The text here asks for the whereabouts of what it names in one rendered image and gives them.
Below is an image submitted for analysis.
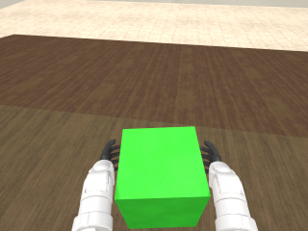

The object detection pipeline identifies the robot left forearm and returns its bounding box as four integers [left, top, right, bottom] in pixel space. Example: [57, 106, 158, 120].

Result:
[71, 160, 115, 231]

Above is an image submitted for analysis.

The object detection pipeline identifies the robot right forearm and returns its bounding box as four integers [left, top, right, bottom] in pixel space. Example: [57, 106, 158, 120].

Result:
[209, 161, 258, 231]

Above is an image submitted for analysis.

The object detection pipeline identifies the right robot hand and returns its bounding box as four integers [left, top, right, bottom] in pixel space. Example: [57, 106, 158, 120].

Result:
[199, 141, 222, 174]

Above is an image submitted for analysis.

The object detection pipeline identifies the left robot hand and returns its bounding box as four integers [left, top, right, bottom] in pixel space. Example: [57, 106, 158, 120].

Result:
[99, 139, 121, 171]

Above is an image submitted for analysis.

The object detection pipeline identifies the carton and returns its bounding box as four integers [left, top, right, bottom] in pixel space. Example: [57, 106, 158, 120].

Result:
[115, 126, 211, 229]

